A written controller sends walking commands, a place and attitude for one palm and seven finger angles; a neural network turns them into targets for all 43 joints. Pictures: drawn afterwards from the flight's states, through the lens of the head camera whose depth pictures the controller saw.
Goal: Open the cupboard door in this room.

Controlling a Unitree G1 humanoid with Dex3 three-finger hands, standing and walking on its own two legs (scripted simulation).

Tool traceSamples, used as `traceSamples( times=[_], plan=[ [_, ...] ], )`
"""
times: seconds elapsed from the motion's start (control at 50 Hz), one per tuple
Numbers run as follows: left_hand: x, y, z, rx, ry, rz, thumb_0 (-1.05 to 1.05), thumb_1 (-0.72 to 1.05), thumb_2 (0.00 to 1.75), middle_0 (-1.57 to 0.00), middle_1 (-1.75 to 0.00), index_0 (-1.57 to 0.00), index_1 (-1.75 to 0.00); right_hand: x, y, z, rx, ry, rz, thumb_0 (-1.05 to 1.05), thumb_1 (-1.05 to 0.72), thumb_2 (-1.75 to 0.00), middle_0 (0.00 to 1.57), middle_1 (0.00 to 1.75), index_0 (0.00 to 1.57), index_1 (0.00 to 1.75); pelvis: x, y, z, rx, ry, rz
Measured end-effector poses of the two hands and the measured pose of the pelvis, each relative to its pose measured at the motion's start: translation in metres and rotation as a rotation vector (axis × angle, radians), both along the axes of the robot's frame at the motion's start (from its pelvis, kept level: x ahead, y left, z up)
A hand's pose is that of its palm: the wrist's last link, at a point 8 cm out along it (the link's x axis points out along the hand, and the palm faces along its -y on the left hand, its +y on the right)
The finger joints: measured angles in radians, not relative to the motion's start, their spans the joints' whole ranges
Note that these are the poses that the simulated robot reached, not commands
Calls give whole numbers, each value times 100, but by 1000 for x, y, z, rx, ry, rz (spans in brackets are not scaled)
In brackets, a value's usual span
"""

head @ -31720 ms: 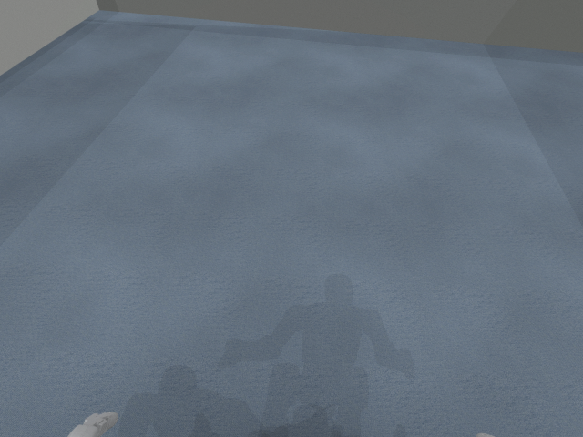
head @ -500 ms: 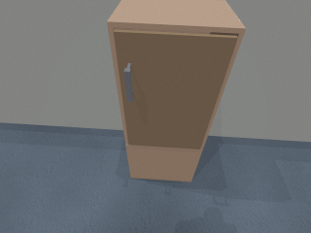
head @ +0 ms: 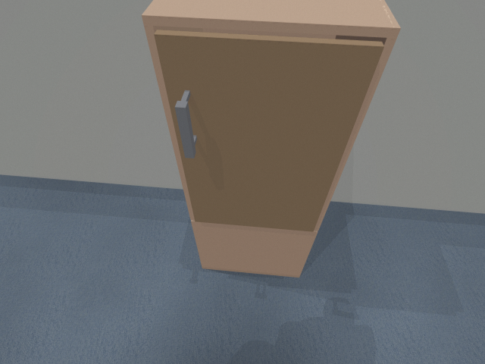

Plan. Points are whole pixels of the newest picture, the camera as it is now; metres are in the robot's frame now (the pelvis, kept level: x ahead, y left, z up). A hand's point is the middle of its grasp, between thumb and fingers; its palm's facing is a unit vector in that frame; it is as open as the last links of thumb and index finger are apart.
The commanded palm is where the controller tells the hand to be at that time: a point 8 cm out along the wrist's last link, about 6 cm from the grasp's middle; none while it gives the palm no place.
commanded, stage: come to a stop and stand still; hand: left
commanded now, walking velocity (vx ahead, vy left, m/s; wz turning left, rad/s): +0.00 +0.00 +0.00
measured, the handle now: (188, 125) +0.54 +0.15 +0.08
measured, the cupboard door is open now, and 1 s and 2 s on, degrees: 0 0 0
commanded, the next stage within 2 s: none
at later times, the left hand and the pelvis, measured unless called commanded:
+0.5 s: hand out of the picture +0.01 +0.29 -0.17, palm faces -0.01 -0.97 -0.22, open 7.4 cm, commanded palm none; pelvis -0.02 +0.10 +0.00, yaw -2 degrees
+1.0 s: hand out of the picture -0.11 +0.28 -0.17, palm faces +0.03 -0.99 -0.15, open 7.4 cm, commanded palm none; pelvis -0.05 +0.12 +0.01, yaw -1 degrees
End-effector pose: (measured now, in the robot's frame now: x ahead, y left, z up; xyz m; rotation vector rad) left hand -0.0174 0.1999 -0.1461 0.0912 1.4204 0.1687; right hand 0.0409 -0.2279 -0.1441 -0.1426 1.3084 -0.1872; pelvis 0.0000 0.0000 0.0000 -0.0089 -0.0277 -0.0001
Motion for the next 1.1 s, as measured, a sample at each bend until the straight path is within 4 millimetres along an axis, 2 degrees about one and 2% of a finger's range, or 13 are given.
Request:
traceSamples(
  times=[0.14, 0.22, 0.3, 0.36, 0.42, 0.52, 0.72, 0.9, 1.1],
  plan=[
    [20, 33, 0, 27, -72, -53, 1, 91, 90, -20, -30, -20, -30, 24, 19, 13, -14, -106, 0, 0, -92, -90, 20, 30, 19, 29, -1, 21, 1, -7, -2, -40],
    [29, 61, -6, 29, -112, -88, 0, 91, 90, -20, -30, -20, -30, 25, 38, 16, -23, -182, -10, 0, -92, -90, 20, 30, 19, 29, -5, 43, -5, -21, -14, -37],
    [39, 92, -4, 46, -159, -73, 0, 91, 90, -20, -30, -20, -30, 12, 65, 15, -18, -175, 15, 0, -91, -90, 20, 30, 19, 29, -9, 65, -6, -23, -25, -37],
    [41, 112, 0, 55, -174, -85, 0, 91, 90, -20, -30, -20, -30, 2, 77, 17, -25, -167, 11, 0, -93, -90, 20, 30, 20, 29, -14, 79, -4, -20, -14, -35],
    [35, 127, 2, 61, -164, -93, 0, 91, 90, -20, -30, -19, -30, -11, 86, 17, -27, -140, 14, -1, -93, -90, 20, 30, 20, 30, -20, 90, -2, -13, 0, -32],
    [15, 144, 4, 65, -108, -92, 0, 91, 90, -20, -30, -19, -30, -35, 98, 15, -24, -85, -1, 0, -92, -90, 20, 30, 20, 30, -25, 103, 0, -3, 16, -36],
    [-31, 145, 6, 39, -22, -65, 0, 91, 90, -20, -30, -19, -30, -69, 113, 12, -10, 0, -17, 0, -91, -90, 20, 30, 20, 30, -33, 117, 5, -7, 9, -29],
    [-71, 133, 0, -7, 52, -48, 0, 91, 90, -20, -30, -19, -30, -84, 124, 12, -4, 19, -18, 0, -91, -90, 20, 30, 20, 30, -44, 122, 5, -9, 1, -26],
    [-122, 125, 3, -20, 115, 11, 0, 91, 90, -20, -30, -19, -30, -94, 127, 10, 1, 40, -1, 1, -91, -90, 20, 30, 20, 30, -59, 124, 6, -13, -4, -10]
  ],
)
